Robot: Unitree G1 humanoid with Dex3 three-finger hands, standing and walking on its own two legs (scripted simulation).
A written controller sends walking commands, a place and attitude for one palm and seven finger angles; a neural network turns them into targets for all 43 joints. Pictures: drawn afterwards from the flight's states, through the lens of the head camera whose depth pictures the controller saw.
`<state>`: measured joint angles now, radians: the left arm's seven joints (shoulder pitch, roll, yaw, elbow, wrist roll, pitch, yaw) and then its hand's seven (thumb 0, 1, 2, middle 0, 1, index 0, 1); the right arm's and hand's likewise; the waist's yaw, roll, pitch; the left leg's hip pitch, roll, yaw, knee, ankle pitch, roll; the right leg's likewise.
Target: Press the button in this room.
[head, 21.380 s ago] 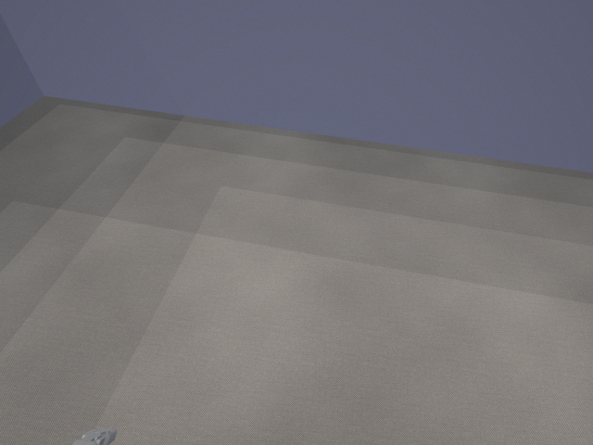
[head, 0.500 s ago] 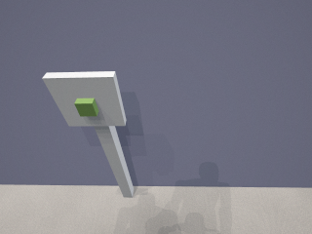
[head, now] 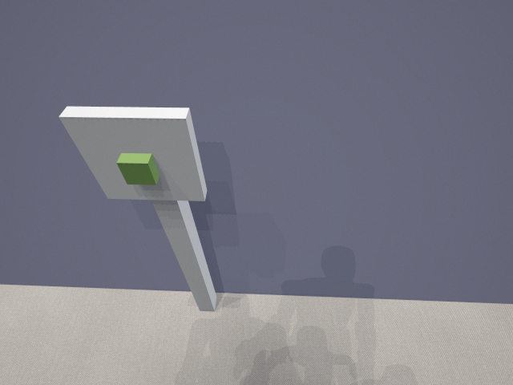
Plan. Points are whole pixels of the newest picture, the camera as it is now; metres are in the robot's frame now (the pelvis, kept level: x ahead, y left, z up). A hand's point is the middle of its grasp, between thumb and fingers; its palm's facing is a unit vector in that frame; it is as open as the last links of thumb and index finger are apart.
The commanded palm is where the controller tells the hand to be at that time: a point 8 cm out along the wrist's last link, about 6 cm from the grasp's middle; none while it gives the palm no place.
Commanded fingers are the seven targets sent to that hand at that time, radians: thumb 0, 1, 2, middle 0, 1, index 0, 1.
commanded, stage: raise the hand and make a fist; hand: left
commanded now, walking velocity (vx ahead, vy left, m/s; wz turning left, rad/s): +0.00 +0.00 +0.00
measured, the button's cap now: (139, 167) +0.46 +0.25 +0.07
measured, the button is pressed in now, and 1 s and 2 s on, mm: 0 0 0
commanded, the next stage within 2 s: aim a knuckle at the button in 1.96 s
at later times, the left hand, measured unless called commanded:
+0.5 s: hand out of the picture +0.13 +0.19 -0.04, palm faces +0.14 -0.99 -0.02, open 4.6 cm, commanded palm +0.11 +0.24 -0.02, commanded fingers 0.00 0.90 0.90 -0.97 -1.14 -0.97 -1.14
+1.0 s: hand (114, 345) +0.17 +0.22 +0.01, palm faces +0.04 -1.00 -0.06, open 3.1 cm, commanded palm +0.14 +0.27 +0.02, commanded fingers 0.00 0.90 0.90 -1.30 -1.50 -1.30 -1.50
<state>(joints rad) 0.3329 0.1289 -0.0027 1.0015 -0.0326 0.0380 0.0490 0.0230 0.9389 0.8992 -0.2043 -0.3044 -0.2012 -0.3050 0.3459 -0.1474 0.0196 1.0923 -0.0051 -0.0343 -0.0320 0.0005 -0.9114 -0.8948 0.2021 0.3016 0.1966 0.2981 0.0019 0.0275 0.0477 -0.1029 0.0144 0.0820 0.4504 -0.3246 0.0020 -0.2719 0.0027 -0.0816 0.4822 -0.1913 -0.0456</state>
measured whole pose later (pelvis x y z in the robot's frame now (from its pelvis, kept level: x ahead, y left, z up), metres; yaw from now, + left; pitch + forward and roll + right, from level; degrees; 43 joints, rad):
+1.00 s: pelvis -0.02 +0.03 -0.06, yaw +3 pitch +10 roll -2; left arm 0.52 0.24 0.14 -0.20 -0.23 -0.31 -0.21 0.02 0.90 0.90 -1.27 -1.47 -1.27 -1.47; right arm 0.30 -0.26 0.00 0.51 0.03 -0.25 -0.03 0.01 -0.90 -0.89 0.21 0.30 0.20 0.30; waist -0.01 0.01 -0.11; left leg -0.62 0.00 0.02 1.00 -0.55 0.04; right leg -0.72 -0.05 -0.13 0.91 -0.36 -0.02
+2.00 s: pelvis +0.00 +0.02 -0.02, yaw +3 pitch +3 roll -1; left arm 0.27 0.28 0.25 -0.02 -0.29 -0.17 -0.32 0.02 0.90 0.90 -1.30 -1.50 -1.30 -1.50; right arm 0.27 -0.26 0.05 0.59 0.03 -0.29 -0.05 0.01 -0.90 -0.89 0.21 0.30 0.20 0.30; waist 0.02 0.03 -0.05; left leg -0.33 0.01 0.02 0.72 -0.44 0.03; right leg -0.44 -0.03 -0.13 0.67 -0.28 -0.02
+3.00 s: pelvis -0.01 +0.01 -0.03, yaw +2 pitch +8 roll +0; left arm -0.27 0.32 0.29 0.55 -0.24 -0.26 -0.31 0.02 0.90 0.90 -1.30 -1.50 -1.30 -1.50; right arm 0.29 -0.27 0.05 0.61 0.03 -0.18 -0.05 0.01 -0.91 -0.89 0.21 0.30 0.20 0.30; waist -0.03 0.01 -0.05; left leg -0.45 0.01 0.05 0.75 -0.44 0.02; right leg -0.57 -0.03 -0.10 0.71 -0.27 -0.03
